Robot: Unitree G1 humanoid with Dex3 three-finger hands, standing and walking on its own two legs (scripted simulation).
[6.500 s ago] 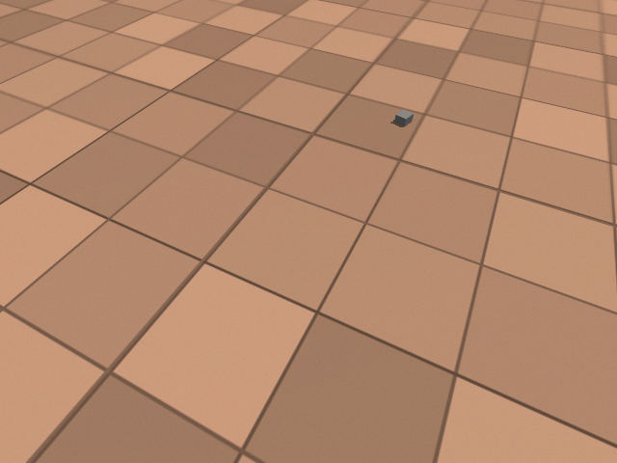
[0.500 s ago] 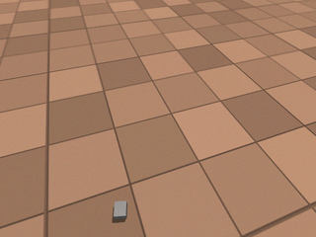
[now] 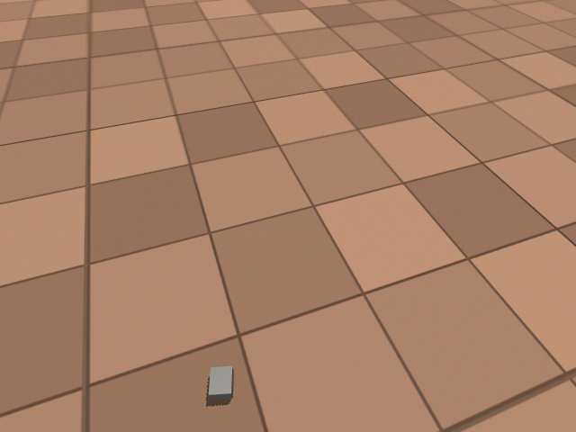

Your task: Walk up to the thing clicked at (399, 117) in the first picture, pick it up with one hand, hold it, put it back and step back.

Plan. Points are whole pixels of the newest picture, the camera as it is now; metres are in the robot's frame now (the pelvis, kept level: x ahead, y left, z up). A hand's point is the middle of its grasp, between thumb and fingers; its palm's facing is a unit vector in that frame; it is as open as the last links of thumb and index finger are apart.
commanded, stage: walk up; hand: left
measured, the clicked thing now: (221, 382) +0.43 +0.21 -0.75
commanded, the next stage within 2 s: stand in 0.32 s
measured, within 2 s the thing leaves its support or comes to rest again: neither
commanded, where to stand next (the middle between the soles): +0.03 -0.03 m, yaw +0 degrees
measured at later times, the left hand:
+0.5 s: hand out of the picture +0.09 +0.25 -0.15, palm faces -0.01 -0.94 -0.33, open 7.4 cm
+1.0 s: hand out of the picture +0.06 +0.25 -0.15, palm faces -0.01 -0.94 -0.35, open 7.4 cm
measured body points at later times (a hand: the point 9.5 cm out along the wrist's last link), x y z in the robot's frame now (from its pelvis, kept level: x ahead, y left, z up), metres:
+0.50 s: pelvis +0.00 +0.00 +0.00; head +0.01 -0.01 +0.45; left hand +0.09 +0.30 -0.13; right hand +0.08 -0.30 -0.13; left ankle -0.02 +0.14 -0.75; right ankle +0.02 -0.12 -0.75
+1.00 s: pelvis -0.01 -0.01 +0.00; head -0.01 -0.01 +0.45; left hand +0.06 +0.30 -0.13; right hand +0.06 -0.31 -0.14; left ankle -0.02 +0.14 -0.75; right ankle +0.02 -0.12 -0.75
